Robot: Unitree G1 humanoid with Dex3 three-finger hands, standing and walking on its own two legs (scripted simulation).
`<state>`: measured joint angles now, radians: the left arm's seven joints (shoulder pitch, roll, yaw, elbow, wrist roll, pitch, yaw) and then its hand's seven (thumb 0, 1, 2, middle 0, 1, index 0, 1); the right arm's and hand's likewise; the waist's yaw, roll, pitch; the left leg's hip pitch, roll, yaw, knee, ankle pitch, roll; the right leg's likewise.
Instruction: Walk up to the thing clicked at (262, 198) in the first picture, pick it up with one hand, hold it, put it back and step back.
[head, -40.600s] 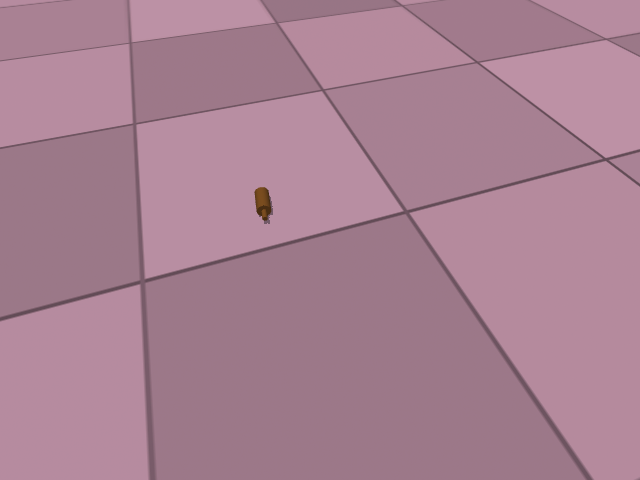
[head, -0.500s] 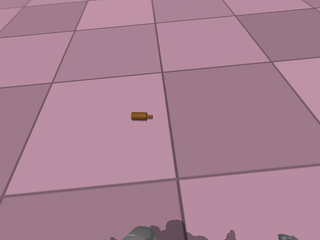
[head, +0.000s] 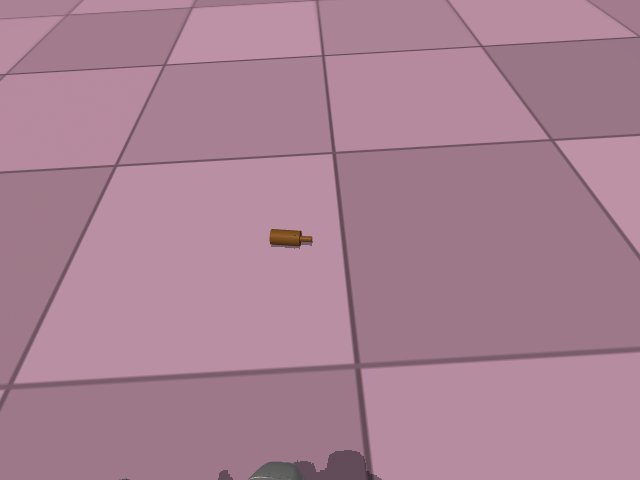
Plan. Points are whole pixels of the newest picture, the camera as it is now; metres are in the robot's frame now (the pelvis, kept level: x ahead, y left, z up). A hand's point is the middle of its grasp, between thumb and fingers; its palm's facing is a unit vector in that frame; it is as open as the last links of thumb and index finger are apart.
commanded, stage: step back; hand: left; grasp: from above
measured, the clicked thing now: (291, 238) +1.09 +0.23 -0.73
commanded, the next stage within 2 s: stand in 0.48 s
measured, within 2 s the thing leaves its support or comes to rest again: neither
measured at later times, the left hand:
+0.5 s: hand out of the picture +0.13 +0.29 -0.15, palm faces -0.02 -0.93 -0.36, open 7.4 cm
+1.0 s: hand out of the picture +0.12 +0.28 -0.14, palm faces -0.05 -0.94 -0.33, open 7.4 cm
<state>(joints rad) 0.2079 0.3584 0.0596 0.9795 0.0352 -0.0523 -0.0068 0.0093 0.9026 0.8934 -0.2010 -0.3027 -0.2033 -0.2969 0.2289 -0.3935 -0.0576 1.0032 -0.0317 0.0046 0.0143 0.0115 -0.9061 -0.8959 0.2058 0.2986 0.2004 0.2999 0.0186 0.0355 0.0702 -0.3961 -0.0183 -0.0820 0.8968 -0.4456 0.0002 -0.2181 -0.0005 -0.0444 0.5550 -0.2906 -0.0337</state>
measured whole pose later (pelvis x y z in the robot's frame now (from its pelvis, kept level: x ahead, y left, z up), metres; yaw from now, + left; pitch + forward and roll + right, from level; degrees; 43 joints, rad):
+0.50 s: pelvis +0.04 +0.02 +0.00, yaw -1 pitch -2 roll -1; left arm 0.11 0.37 0.02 1.07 0.00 -0.02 0.01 0.01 0.90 0.89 -0.20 -0.30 -0.20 -0.30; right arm 0.00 -0.33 -0.01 1.07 -0.01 -0.01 0.01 0.01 -0.91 -0.90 0.21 0.30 0.20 0.30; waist 0.02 0.00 0.09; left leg -0.26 0.05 0.03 0.52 -0.22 -0.02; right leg -0.15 -0.01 0.00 0.49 -0.31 0.02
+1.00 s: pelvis +0.04 +0.03 +0.01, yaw -1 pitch -2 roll +0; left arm 0.09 0.35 0.00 1.15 0.01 -0.02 -0.01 0.01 0.90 0.89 -0.20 -0.30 -0.20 -0.30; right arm 0.08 -0.35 -0.01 1.15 -0.01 -0.01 0.01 0.01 -0.91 -0.90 0.20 0.30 0.20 0.30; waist -0.01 0.00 0.07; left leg -0.18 0.03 0.03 0.34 -0.12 -0.02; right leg -0.06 -0.02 0.00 0.32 -0.22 0.02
